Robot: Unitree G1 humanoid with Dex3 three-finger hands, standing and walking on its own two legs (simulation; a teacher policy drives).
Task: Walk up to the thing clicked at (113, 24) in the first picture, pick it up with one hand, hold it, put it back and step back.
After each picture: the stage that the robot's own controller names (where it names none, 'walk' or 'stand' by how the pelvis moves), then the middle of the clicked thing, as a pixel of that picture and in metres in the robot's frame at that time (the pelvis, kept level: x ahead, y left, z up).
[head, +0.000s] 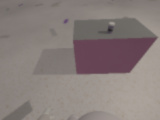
stand; (110, 28) +1.03 -0.17 +0.03
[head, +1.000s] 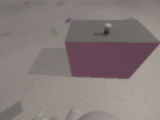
walk; (107, 30) +0.92 -0.07 +0.06
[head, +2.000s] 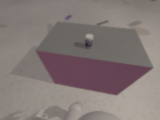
walk; (88, 41) +0.64 +0.12 +0.05
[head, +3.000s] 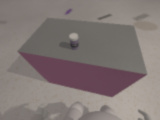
stand; (74, 42) +0.55 +0.20 +0.07
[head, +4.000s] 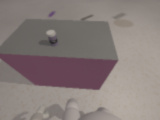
stand; (52, 38) +0.58 +0.35 +0.08
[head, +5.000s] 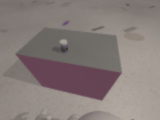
stand; (64, 46) +0.60 +0.31 +0.03
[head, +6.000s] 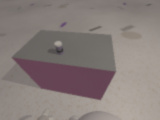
stand; (59, 48) +0.60 +0.35 +0.03
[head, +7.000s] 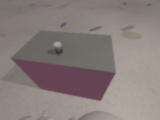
stand; (58, 48) +0.59 +0.35 +0.03
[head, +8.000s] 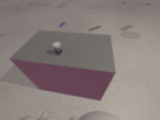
rise first; (57, 49) +0.58 +0.35 +0.03
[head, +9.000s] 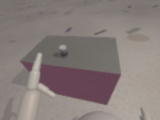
rise first; (63, 51) +0.58 +0.35 +0.03
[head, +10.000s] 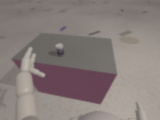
go down; (60, 50) +0.59 +0.33 +0.04
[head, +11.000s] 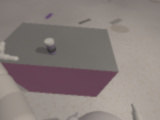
go down; (50, 46) +0.53 +0.33 +0.06
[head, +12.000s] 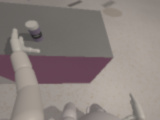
close in; (35, 31) +0.57 +0.35 +0.09
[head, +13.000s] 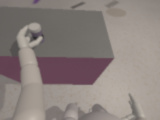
close; (37, 33) +0.56 +0.35 +0.10
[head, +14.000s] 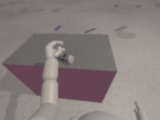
lift; (66, 57) +0.50 +0.24 +0.05
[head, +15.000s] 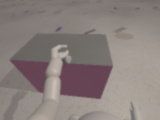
close; (64, 57) +0.52 +0.26 +0.03
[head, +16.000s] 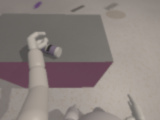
lift; (51, 50) +0.48 +0.25 +0.07
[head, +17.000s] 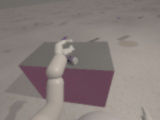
lift; (71, 59) +0.57 +0.25 +0.03
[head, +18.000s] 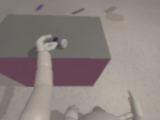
hold; (58, 41) +0.58 +0.23 +0.05
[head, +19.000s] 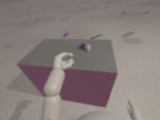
hold; (84, 46) +0.76 +0.15 +0.03
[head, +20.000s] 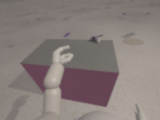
hold; (95, 39) +0.96 +0.05 +0.02
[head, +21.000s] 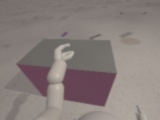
hold; (90, 64) +1.17 +0.10 -0.66
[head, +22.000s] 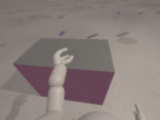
hold; (82, 61) +1.30 +0.26 -0.74
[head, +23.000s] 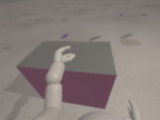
stand; (83, 59) +1.44 +0.30 -0.74
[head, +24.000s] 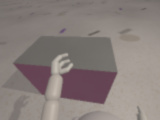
hold; (80, 51) +1.58 +0.36 -0.73
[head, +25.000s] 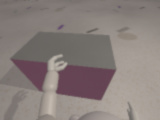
hold; (77, 45) +1.73 +0.41 -0.73
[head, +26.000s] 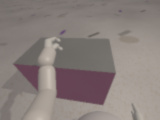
crouch; (78, 46) +1.85 +0.45 -0.74
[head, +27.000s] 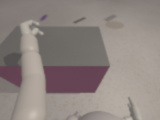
lower; (62, 32) +1.94 +0.56 -0.73
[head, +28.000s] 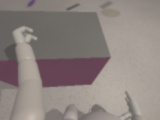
lower; (53, 17) +2.05 +0.63 -0.68
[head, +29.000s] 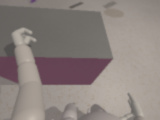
lower; (55, 12) +2.16 +0.66 -0.68
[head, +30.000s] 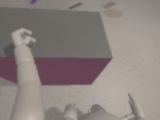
lower; (53, 11) +2.25 +0.71 -0.68
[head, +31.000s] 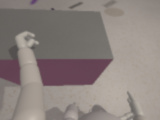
lower; (53, 9) +2.33 +0.75 -0.68
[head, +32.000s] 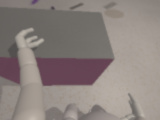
open; (53, 8) +2.41 +0.79 -0.68
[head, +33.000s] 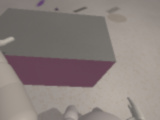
stand; (56, 9) +2.50 +0.77 -0.69
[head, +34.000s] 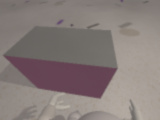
sink last; (72, 25) +2.60 +0.72 -0.70
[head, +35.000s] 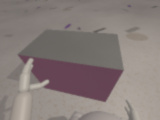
stand; (79, 28) +2.67 +0.74 -0.71
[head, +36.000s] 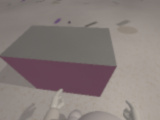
stand; (69, 22) +2.70 +0.81 -0.69
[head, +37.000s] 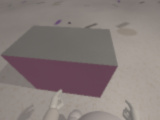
stand; (69, 22) +2.76 +0.81 -0.69
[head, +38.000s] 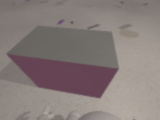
stand; (72, 22) +2.81 +0.81 -0.71
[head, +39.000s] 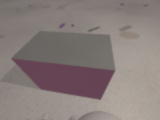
stand; (72, 25) +2.86 +0.80 -0.75
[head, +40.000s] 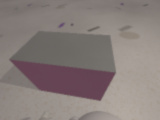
stand; (72, 24) +2.87 +0.81 -0.75
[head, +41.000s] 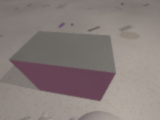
walk; (72, 24) +2.90 +0.81 -0.75
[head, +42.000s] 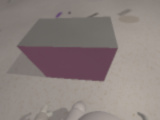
walk; (69, 12) +3.02 +1.04 -0.73
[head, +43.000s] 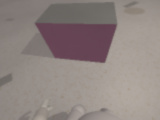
walk; (76, 3) +3.43 +0.80 -0.72
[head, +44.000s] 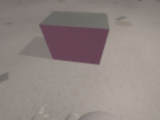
stand; (74, 14) +3.58 +0.85 -0.73
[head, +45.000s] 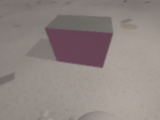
stand; (79, 17) +3.59 +0.73 -0.75
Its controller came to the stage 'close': yes
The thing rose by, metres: 0.01
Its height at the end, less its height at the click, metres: -0.78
